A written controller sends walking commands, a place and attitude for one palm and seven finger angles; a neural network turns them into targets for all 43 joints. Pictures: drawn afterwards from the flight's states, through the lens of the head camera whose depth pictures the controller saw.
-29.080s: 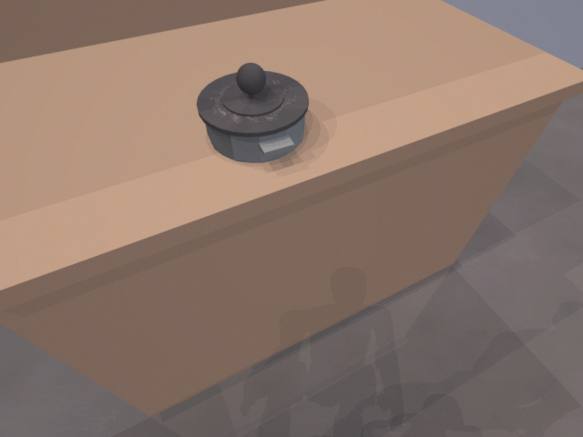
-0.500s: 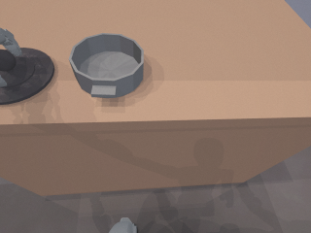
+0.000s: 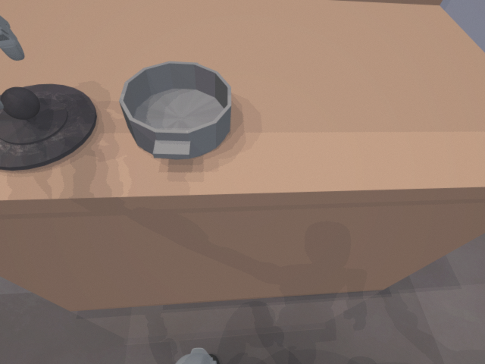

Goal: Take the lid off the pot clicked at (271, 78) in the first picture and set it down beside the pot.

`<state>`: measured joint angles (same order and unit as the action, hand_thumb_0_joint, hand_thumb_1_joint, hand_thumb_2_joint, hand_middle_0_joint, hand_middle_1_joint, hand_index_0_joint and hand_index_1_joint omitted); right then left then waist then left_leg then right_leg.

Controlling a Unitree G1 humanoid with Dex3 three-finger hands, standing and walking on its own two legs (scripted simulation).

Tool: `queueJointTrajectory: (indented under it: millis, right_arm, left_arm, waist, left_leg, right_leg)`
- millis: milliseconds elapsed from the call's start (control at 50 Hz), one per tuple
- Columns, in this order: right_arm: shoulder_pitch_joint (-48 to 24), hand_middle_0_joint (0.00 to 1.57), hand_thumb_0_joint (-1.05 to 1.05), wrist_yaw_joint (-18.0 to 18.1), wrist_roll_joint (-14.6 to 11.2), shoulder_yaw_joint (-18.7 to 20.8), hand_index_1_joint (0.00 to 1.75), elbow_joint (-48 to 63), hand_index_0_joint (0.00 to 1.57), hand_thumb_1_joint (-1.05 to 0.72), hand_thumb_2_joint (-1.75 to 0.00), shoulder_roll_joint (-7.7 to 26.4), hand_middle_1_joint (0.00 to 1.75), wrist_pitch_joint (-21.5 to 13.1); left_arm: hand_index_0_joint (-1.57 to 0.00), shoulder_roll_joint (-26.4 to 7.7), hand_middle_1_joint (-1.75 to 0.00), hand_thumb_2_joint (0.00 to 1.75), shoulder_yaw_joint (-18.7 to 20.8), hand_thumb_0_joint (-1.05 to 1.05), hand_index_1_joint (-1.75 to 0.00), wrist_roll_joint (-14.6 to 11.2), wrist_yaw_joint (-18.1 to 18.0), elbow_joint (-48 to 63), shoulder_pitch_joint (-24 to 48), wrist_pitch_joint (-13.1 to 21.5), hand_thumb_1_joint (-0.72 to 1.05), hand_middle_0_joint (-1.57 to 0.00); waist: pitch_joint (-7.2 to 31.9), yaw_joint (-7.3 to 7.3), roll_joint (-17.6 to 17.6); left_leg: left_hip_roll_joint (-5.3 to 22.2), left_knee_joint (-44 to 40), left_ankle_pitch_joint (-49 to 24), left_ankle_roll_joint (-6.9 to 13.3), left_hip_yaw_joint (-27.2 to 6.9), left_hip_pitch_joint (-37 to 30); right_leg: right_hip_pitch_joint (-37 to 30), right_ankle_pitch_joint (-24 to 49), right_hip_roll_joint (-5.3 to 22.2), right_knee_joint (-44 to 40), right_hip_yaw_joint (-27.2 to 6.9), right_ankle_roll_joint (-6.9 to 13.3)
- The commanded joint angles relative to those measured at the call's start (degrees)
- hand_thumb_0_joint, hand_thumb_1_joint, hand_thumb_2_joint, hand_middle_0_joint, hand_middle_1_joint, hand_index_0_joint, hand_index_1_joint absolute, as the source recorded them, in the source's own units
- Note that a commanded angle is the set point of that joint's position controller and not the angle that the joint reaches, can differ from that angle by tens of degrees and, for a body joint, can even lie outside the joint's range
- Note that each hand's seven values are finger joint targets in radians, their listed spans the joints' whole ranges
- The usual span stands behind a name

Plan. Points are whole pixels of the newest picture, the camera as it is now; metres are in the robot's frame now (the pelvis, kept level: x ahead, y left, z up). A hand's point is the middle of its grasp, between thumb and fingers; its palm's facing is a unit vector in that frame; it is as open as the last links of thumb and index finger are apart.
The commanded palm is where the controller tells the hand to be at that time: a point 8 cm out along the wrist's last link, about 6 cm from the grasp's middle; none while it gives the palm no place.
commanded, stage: raise the empty hand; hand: left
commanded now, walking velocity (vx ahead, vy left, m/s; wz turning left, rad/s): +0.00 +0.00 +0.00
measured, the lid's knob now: (20, 103) +0.48 +0.34 +0.14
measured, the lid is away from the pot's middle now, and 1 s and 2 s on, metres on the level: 0.24 0.24 0.24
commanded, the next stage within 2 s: draw the hand back to the body in 0.66 s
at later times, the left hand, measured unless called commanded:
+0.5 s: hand out of the picture +0.46 +0.34 +0.27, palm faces -0.21 -0.11 -0.97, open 11.0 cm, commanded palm +0.48 +0.33 +0.33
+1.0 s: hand out of the picture +0.47 +0.32 +0.28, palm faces -0.15 -0.09 -0.98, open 11.0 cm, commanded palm +0.44 +0.32 +0.33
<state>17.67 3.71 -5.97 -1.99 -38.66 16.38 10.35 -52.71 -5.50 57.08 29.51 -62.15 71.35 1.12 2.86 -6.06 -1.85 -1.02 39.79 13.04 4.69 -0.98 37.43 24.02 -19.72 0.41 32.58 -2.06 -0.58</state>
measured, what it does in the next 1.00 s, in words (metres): stands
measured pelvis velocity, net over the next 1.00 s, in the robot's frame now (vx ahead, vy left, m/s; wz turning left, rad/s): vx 0.01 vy -0.02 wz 0.01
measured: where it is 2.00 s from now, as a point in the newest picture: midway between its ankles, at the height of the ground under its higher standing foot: outside the picture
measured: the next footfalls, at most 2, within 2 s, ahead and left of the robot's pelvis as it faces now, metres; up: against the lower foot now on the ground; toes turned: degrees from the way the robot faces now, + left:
none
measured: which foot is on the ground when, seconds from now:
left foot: down 0.00-1.00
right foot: down 0.00-1.00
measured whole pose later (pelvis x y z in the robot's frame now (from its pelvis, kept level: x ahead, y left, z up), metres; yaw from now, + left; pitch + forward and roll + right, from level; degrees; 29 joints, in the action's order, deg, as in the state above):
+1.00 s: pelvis +0.01 -0.02 +0.01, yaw +0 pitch +9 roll -2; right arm 17.2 1.8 -5.7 -1.2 -37.7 16.8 11.0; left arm -54.0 -3.4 58.7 30.6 -56.0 72.6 -5.4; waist 2.6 -6.2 -2.2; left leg -1.3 33.1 11.0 3.1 -0.9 31.3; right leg 19.4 -18.6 0.9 28.4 -2.4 -1.6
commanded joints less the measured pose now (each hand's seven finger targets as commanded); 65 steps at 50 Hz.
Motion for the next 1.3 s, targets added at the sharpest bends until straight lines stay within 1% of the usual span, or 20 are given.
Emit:
queueJointTrajectory:
  millis: [0, 200, 220, 260, 320, 500, 580, 640, 700, 720, 840, 880, 920, 960, 1020, 1100, 1220, 1240, 1260, 1280]
  right_arm:
    - [3.4, 0.20, 0.00, 0.8, 0.2, 3.3, 0.30, 4.7, 0.20, -0.90, -0.90, 11.3, 0.30, -1.2]
    - [2.2, 0.20, 0.00, 0.0, 0.2, 3.6, 0.30, 5.0, 0.20, -0.90, -0.90, 11.0, 0.30, -1.3]
    - [2.4, 0.20, 0.00, -0.2, 0.7, 3.9, 0.30, 5.0, 0.20, -0.90, -0.90, 11.1, 0.30, -1.1]
    - [2.7, 0.20, 0.00, 0.0, 0.4, 3.5, 0.30, 4.4, 0.20, -0.90, -0.90, 11.0, 0.30, -1.0]
    - [1.6, 0.20, 0.00, -0.2, 0.5, 3.5, 0.30, 4.8, 0.20, -0.90, -0.90, 11.1, 0.30, -1.1]
    - [1.5, 0.20, 0.00, 0.4, 0.2, 2.7, 0.30, 3.6, 0.20, -0.90, -0.90, 11.0, 0.30, -3.0]
    - [2.0, 0.20, 0.00, 0.5, 0.5, 2.7, 0.30, 2.8, 0.20, -0.90, -0.90, 11.1, 0.30, -3.3]
    - [1.7, 0.20, 0.00, 0.2, 0.4, 2.9, 0.30, 2.6, 0.20, -0.90, -0.90, 11.0, 0.30, -3.5]
    - [2.0, 0.20, 0.00, 0.3, 0.4, 2.8, 0.30, 3.0, 0.20, -0.90, -0.90, 11.1, 0.30, -4.1]
    - [2.3, 0.20, 0.00, 0.1, 0.8, 3.0, 0.30, 2.7, 0.20, -0.90, -0.90, 11.4, 0.30, -3.7]
    - [1.7, 0.20, 0.00, -0.7, 0.7, 3.8, 0.30, 4.7, 0.20, -0.90, -0.90, 10.5, 0.30, -2.2]
    - [1.1, 0.20, 0.00, -1.0, 0.6, 3.7, 0.30, 5.6, 0.20, -0.90, -0.90, 10.6, 0.30, -1.3]
    - [-0.3, 0.20, 0.00, -1.5, 0.6, 4.0, 0.30, 7.7, 0.20, -0.90, -0.90, 10.5, 0.30, -0.6]
    - [-1.3, 0.20, 0.00, -1.7, 0.3, 3.9, 0.30, 8.2, 0.20, -0.90, -0.90, 10.0, 0.30, 0.3]
    - [-3.3, 0.20, 0.00, -2.2, -0.1, 3.9, 0.30, 10.1, 0.20, -0.90, -0.90, 10.2, 0.30, 1.0]
    - [-6.1, 0.20, 0.00, -2.3, -0.3, 3.6, 0.30, 11.8, 0.20, -0.90, -0.90, 9.7, 0.30, 1.0]
    - [-9.2, 0.20, 0.00, -1.7, -0.4, 2.9, 0.30, 12.1, 0.20, -0.90, -0.90, 9.2, 0.30, 2.0]
    - [-1.4, 0.20, 0.00, -1.3, -0.1, 3.2, 0.30, 15.9, 0.20, -0.90, -0.90, 6.0, 0.30, -2.3]
    - [-5.2, 0.20, 0.00, -0.7, 0.3, 1.4, 0.30, 14.8, 0.20, -0.90, -0.90, 7.2, 0.30, -3.7]
    - [-5.1, 0.20, 0.00, 0.0, 0.2, 1.8, 0.30, 15.4, 0.20, -0.90, -0.90, 7.2, 0.30, -4.8]
  left_arm:
    - [-0.49, -14.5, -0.59, 0.91, 4.1, 0.00, -0.59, 0.0, -2.2, 11.4, 27.2, 0.1, -0.14, -0.49]
    - [-0.49, -9.8, -0.59, 0.91, 0.4, 0.00, -0.59, -0.2, -1.4, 15.2, 32.4, -2.1, -0.14, -0.49]
    - [-0.49, -13.5, -0.59, 0.91, 3.1, 0.00, -0.59, 0.7, -1.8, 16.3, 34.4, -2.4, -0.14, -0.49]
    - [-0.49, -12.8, -0.59, 0.91, 2.5, 0.00, -0.59, 0.9, -1.6, 9.4, 31.0, -3.2, -0.14, -0.49]
    - [-0.49, -11.3, -0.59, 0.91, 0.3, 0.00, -0.59, 1.2, -1.6, 13.3, 36.2, -4.0, -0.14, -0.49]
    - [-0.49, -7.7, -0.59, 0.91, -2.9, 0.00, -0.59, 1.1, -1.0, 10.0, 37.4, -5.9, -0.14, -0.49]
    - [-0.49, -10.5, -0.59, 0.91, -1.8, 0.00, -0.59, 2.7, -1.3, 6.0, 37.5, -6.9, -0.14, -0.49]
    - [-0.49, -6.6, -0.59, 0.91, -4.6, 0.00, -0.59, 2.6, -1.1, 7.4, 39.5, -7.1, -0.14, -0.49]
    - [-0.49, -7.4, -0.59, 0.91, -3.7, 0.00, -0.59, 2.3, -1.0, 9.2, 38.6, -6.7, -0.14, -0.49]
    - [-0.49, -11.5, -0.59, 0.91, -1.0, 0.00, -0.59, 3.3, -1.3, 9.8, 40.3, -6.8, -0.14, -0.49]
    - [-0.49, -11.8, -0.59, 0.91, 1.2, 0.00, -0.59, 3.1, -1.4, 12.1, 34.2, -6.5, -0.14, -0.49]
    - [-0.49, -15.3, -0.59, 0.91, 4.3, 0.00, -0.59, 2.9, -1.4, 12.5, 30.7, -6.4, -0.14, -0.49]
    - [-0.49, -19.3, -0.59, 0.91, 7.9, 0.00, -0.59, 2.8, -1.7, 21.0, 30.0, -6.2, -0.14, -0.49]
    - [-0.49, -15.4, -0.59, 0.91, 5.8, 0.00, -0.59, 1.7, -1.3, 20.1, 25.1, -7.1, -0.14, -0.49]
    - [-0.49, -19.6, -0.59, 0.91, 9.8, 0.00, -0.59, 0.4, -1.3, 28.8, 21.9, -7.6, -0.14, -0.49]
    - [-0.49, -18.7, -0.59, 0.91, 12.1, 0.00, -0.59, -2.0, -0.9, 33.1, 12.0, -8.1, -0.14, -0.49]
    - [-0.49, -19.9, -0.59, 0.91, 13.9, 0.00, -0.59, -3.8, -0.5, 35.5, 7.6, -9.9, -0.14, -0.49]
    - [-0.49, -9.7, -0.59, 0.91, 28.3, 0.00, -0.59, -39.7, -11.8, 39.5, 14.5, -2.9, -0.14, -0.49]
    - [-0.49, -5.4, -0.59, 0.91, 22.5, 0.00, -0.59, -42.5, -17.1, 38.3, 8.1, -0.7, -0.14, -0.49]
    - [-0.49, -1.9, -0.59, 0.91, 23.3, 0.00, -0.59, -48.2, -21.0, 39.1, 5.0, 0.3, -0.14, -0.49]
  waist:
    - [23.7, 0.46, -7.6]
    - [23.8, 0.50, -9.8]
    - [26.2, 0.68, -10.5]
    - [21.4, 0.15, -5.3]
    - [23.3, 0.16, -8.4]
    - [20.9, 0.02, -6.2]
    - [19.6, -0.37, -4.0]
    - [20.0, -0.51, -7.3]
    - [21.7, -0.09, -7.2]
    - [23.3, -0.12, -7.0]
    - [23.8, 0.67, -7.8]
    - [23.6, 1.25, -5.2]
    - [28.3, 2.22, -8.5]
    - [23.9, 1.70, -7.2]
    - [26.8, 2.98, -8.4]
    - [25.1, 3.59, -8.1]
    - [20.9, 3.92, -3.4]
    - [14.9, 2.33, -2.3]
    - [15.4, 2.91, -2.5]
    - [16.0, 2.76, 0.4]
  left_leg:
    - [0.6, -5.5, -12.4, -1.1, -3.5, -34.4]
    - [0.8, -7.3, -13.6, -1.5, -4.7, -37.7]
    - [0.6, -7.1, -13.5, -1.5, -4.9, -38.4]
    - [0.1, -7.8, -9.3, -1.1, -4.1, -33.5]
    - [0.4, -8.8, -8.6, -1.4, -4.5, -35.9]
    - [0.4, -10.8, -4.8, -1.6, -4.4, -35.2]
    - [-0.1, -11.2, -1.7, -1.2, -3.4, -31.9]
    - [0.2, -10.9, -5.4, -1.5, -4.1, -34.9]
    - [0.1, -10.5, -8.8, -1.4, -3.2, -35.6]
    - [0.0, -10.4, -8.6, -1.4, -3.1, -35.6]
    - [-0.3, -8.2, -18.5, -1.2, -2.5, -36.4]
    - [-0.4, -8.4, -17.9, -1.0, -1.8, -34.2]
    - [-0.4, -7.5, -24.6, -0.9, -1.4, -37.1]
    - [-0.2, -7.5, -23.7, -0.9, -1.3, -35.1]
    - [-0.1, -7.7, -26.0, -0.7, -1.3, -36.5]
    - [-0.4, -6.7, -29.0, -0.3, -0.4, -36.4]
    - [-1.3, -8.2, -18.4, -0.4, 0.4, -32.0]
    - [1.6, -9.4, -8.6, -0.7, 1.6, -38.0]
    - [2.7, -11.5, -4.1, -1.2, -1.3, -40.7]
    - [3.1, -12.3, -2.5, -1.3, -1.8, -40.0]
  right_leg:
    - [9.3, 6.7, -5.3, -4.4, 6.0, 3.2]
    - [9.7, 5.8, -4.9, -5.7, 6.0, 3.4]
    - [9.1, 5.9, -5.0, -6.1, 5.4, 3.1]
    - [8.1, 5.7, -4.9, -6.8, 5.8, 3.0]
    - [8.3, 4.9, -4.7, -7.0, 5.5, 3.0]
    - [7.2, 5.0, -4.1, -7.6, 5.6, 3.2]
    - [5.6, 4.7, -4.0, -8.5, 5.2, 2.8]
    - [7.5, 5.6, -4.2, -8.3, 5.6, 3.0]
    - [5.9, 7.1, -4.2, -8.1, 5.6, 3.2]
    - [5.0, 7.2, -4.4, -8.6, 5.4, 2.8]
    - [4.2, 9.8, -4.7, -7.5, 5.6, 3.1]
    - [1.8, 11.0, -4.6, -7.3, 5.6, 2.9]
    - [-0.3, 13.9, -4.5, -6.7, 5.0, 2.9]
    - [1.4, 12.9, -4.6, -6.8, 5.7, 2.9]
    - [-1.3, 14.0, -4.5, -6.5, 5.4, 2.8]
    - [-2.9, 16.8, -4.5, -6.3, 5.7, 3.0]
    - [-5.2, 15.7, -3.9, -7.1, 5.7, 2.4]
    - [0.2, 11.8, -3.7, -9.9, 5.7, 4.0]
    - [-0.7, 8.8, -3.7, -9.9, 4.8, 4.1]
    - [-2.2, 9.2, -3.6, -10.5, 4.5, 3.6]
